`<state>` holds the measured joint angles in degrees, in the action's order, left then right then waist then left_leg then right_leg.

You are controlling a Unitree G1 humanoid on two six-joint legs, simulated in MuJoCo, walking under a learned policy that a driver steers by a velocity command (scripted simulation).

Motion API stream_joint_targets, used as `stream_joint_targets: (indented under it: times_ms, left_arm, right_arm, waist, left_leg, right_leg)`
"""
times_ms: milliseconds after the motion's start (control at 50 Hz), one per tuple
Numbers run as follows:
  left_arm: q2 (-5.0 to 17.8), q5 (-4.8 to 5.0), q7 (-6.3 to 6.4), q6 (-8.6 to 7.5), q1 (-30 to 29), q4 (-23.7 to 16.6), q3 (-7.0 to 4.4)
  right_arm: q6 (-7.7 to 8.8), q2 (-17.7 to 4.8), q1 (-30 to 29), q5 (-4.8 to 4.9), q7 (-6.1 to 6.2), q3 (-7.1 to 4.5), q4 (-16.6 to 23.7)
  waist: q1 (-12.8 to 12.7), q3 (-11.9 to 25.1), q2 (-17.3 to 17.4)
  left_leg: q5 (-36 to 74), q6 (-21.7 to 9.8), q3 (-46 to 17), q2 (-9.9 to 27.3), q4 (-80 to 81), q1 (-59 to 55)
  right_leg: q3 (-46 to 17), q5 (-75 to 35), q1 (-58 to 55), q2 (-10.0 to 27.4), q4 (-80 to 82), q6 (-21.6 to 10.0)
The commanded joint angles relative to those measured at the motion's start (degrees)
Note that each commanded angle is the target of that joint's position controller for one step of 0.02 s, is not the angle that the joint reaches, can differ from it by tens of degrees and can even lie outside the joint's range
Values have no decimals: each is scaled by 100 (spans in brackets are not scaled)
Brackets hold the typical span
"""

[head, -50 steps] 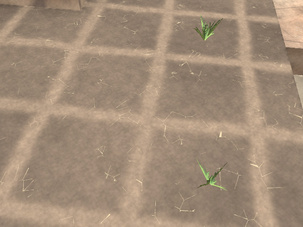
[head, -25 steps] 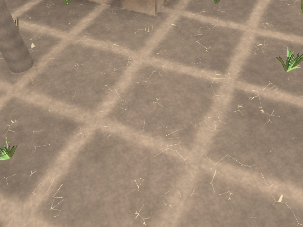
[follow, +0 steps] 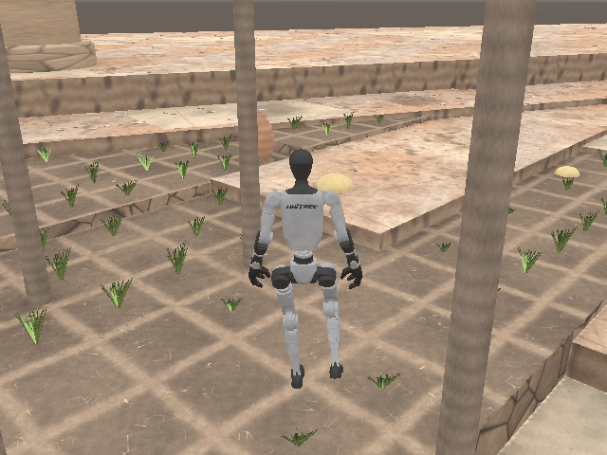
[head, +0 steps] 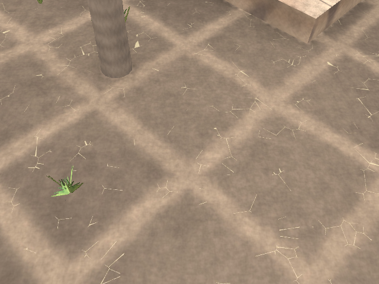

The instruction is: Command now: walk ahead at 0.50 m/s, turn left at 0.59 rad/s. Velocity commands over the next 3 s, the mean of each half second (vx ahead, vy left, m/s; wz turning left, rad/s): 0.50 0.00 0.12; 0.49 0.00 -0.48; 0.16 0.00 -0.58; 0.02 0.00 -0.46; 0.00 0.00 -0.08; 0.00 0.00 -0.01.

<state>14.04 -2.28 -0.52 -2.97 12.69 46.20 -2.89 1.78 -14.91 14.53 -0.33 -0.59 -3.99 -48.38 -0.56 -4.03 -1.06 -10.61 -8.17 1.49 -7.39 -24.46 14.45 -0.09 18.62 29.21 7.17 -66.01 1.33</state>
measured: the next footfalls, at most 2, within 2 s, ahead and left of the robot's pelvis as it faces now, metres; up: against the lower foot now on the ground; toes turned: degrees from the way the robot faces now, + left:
right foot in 0.40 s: +0.40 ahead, -0.10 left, +0.00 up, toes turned +1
left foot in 0.92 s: +0.69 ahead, +0.05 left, +0.00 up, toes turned -16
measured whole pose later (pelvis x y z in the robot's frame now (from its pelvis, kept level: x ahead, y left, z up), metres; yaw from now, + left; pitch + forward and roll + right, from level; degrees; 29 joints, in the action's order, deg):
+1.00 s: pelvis +0.56 -0.02 -0.01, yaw -16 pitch +2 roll +0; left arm 17.1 -0.3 0.0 -1.9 23.0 47.4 -4.3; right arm 4.5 -14.7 4.2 -2.4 0.6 -0.3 -39.2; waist -4.4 -1.8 -1.0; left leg -9.4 -2.0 0.6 -1.2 -31.8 23.8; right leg -7.0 27.1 14.3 -6.7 -56.2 -4.2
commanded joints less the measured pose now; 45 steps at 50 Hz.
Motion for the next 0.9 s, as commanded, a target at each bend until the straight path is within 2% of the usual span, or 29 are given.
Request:
stream_joint_targets:
  times_ms: [20, 80, 160, 220, 280, 320, 340, 360, 380, 400, 420, 440, 460, 480, 500, 520, 540, 600, 660, 720, 780, 820, 860, 880, 900]
  left_arm:
    - [401, -62, -41, 151, 417, -248, -96]
    - [407, -42, -60, 179, -266, -460, -77]
    - [389, -14, -99, 147, -927, -652, -33]
    - [371, 17, -144, 108, -1441, -820, 18]
    - [385, 70, -183, 50, -1739, -957, 56]
    - [445, 93, -175, 19, -1442, -896, 37]
    - [515, 110, -139, 12, -1059, -768, 0]
    - [632, 125, -85, -5, -450, -570, -60]
    - [696, 104, -30, -44, 421, -283, -115]
    - [983, -5, 39, -70, 1337, -84, -205]
    - [1647, -82, 29, -57, 1613, -40, -387]
    - [1231, 214, -71, 19, 1130, -20, -316]
    - [1032, 247, -93, 38, 542, -156, -273]
    - [778, 201, -110, 30, 332, -186, -216]
    - [704, 183, -92, 7, 322, -144, -187]
    - [641, 198, -71, -21, 330, -65, -160]
    - [690, 210, -68, -65, 396, -30, -167]
    - [873, 241, -52, -115, 670, 45, -228]
    - [902, 259, -31, -81, 1014, 98, -250]
    - [939, 259, -8, -51, 1347, 137, -281]
    - [962, 198, 34, -19, 1596, 134, -295]
    - [1007, 145, 66, -3, 1618, 89, -310]
    - [1097, 125, 105, 3, 1344, -27, -340]
    - [1154, 122, 104, -3, 1150, -93, -355]
    - [1178, 151, 74, -29, 1011, -127, -355]
  right_arm:
    - [204, -752, 170, 49, 15, -167, 336]
    - [226, -720, 650, 32, 16, -141, 212]
    - [268, -650, 1179, 37, 44, -84, 37]
    - [277, -658, 1449, -4, 87, -52, -70]
    - [285, -705, 1526, -82, 131, -24, -152]
    - [307, -763, 1339, -121, 162, -13, -180]
    - [322, -816, 1251, -139, 177, -16, -190]
    - [316, -878, 1195, -175, 179, -27, -216]
    - [299, -913, 1089, -168, 174, -31, -215]
    - [325, -781, 1062, -138, 175, 26, -85]
    - [336, -301, 1682, 38, 107, 104, 28]
    - [374, -689, 1411, -188, 101, 52, 46]
    - [398, -712, 885, -184, 66, 52, 197]
    - [436, -688, 526, -183, 35, 87, 291]
    - [404, -615, 406, -195, 15, 95, 354]
    - [318, -556, 452, -243, 4, 121, 403]
    - [235, -476, 513, -261, -10, 146, 402]
    - [111, -381, 208, -272, -26, 193, 555]
    - [90, -363, -669, -249, -34, 223, 865]
    - [103, -316, -1243, -206, -62, 264, 1045]
    - [144, -326, -1737, -165, -75, 299, 1226]
    - [194, -372, -1911, -135, -73, 309, 1335]
    - [247, -505, -1615, -115, -51, 275, 1307]
    - [276, -599, -1233, -103, -19, 237, 1201]
    - [329, -722, -600, -112, 41, 176, 1017]
  waist:
    - [-145, 514, 189]
    - [102, 260, 322]
    - [368, 206, 412]
    - [540, 76, 419]
    - [584, -83, 489]
    - [351, -59, 545]
    - [179, 128, 597]
    - [-83, 454, 584]
    - [-499, 885, 432]
    - [-841, 1461, 86]
    - [-469, 1972, -1324]
    - [-289, 1718, -723]
    - [-106, 827, -344]
    - [-83, 500, 98]
    - [43, 268, 169]
    - [197, 244, 77]
    - [249, 317, -42]
    - [216, 323, -122]
    - [-32, 126, -160]
    - [-285, 211, -239]
    - [-468, 237, -281]
    - [-491, 259, -327]
    - [-257, 314, -403]
    - [-65, 419, -434]
    - [255, 695, -281]
  left_leg:
    - [2022, -785, -1589, 1410, 1168, -515]
    - [1915, -613, -1583, 1385, 1378, -708]
    - [2360, -355, -1515, 1419, 1339, -1350]
    - [2649, -320, -1492, 1499, 1251, -1762]
    - [2968, -293, -1329, 1667, 1239, -2065]
    - [3900, -165, -1076, 1736, 1022, -2072]
    - [4794, -80, -952, 1731, 659, -2094]
    - [5537, -13, -810, 1679, -74, -2161]
    - [5531, 69, -571, 1516, -1161, -1924]
    - [3977, 146, -404, 1323, -2673, -888]
    - [-206, 527, 4, 157, -5054, 1281]
    - [-1458, 429, -587, 235, -5453, 2025]
    - [-970, 435, -662, 606, -5323, 2299]
    - [-683, 463, -604, 815, -4994, 2207]
    - [-636, 513, -588, 958, -4668, 2055]
    - [-610, 602, -572, 1061, -4362, 1806]
    - [-607, 684, -511, 1086, -4163, 1647]
    - [-391, 914, -316, 1132, -3605, 1789]
    - [325, 1099, -223, 1174, -2661, 2166]
    - [896, 1145, -228, 1067, -1907, 2220]
    - [901, 1122, -234, 916, -1417, 2254]
    - [726, 1056, -274, 808, -1116, 2090]
    - [416, 930, -365, 718, -677, 1388]
    - [202, 846, -342, 613, -476, 737]
    - [227, 723, -306, 538, -107, -203]
  right_leg:
    - [23, -377, 467, 17, 333, 136]
    - [78, -1087, 989, 14, 1050, 169]
    - [96, -1809, 1250, -102, 1940, 58]
    - [186, -1939, 1298, -253, 2499, -71]
    - [357, -1750, 1073, -407, 3041, -324]
    - [437, -1369, 405, -602, 3354, -579]
    - [503, -1125, -152, -806, 3414, -701]
    - [559, -895, -798, -1033, 3491, -830]
    - [562, -1108, -1797, -1115, 3851, -978]
    - [-477, -744, -3197, -242, 3863, -1283]
    - [-3568, -674, -4665, 1327, 4252, -2293]
    - [-4534, -430, -4335, 1267, 5003, -2282]
    - [-3523, -259, -3488, 1121, 5051, -2159]
    - [-2932, -756, -2871, 867, 5188, -2019]
    - [-2504, -1277, -2406, 604, 5267, -1872]
    - [-2158, -1640, -2066, 351, 5354, -1730]
    - [-1952, -1938, -1931, 230, 5393, -1699]
    - [-1659, -2156, -1695, 24, 5538, -1739]
    - [-1640, -2086, -1753, -124, 5634, -1587]
    - [-1680, -2319, -2137, -209, 5413, -1386]
    - [-1869, -2741, -2551, -152, 5092, -1373]
    - [-2051, -3032, -2728, -63, 4836, -1348]
    - [-2235, -3121, -2593, -9, 4577, -1185]
    - [-2280, -3297, -2392, -54, 4325, -1080]
    - [-2172, -3495, -2168, -286, 3682, -948]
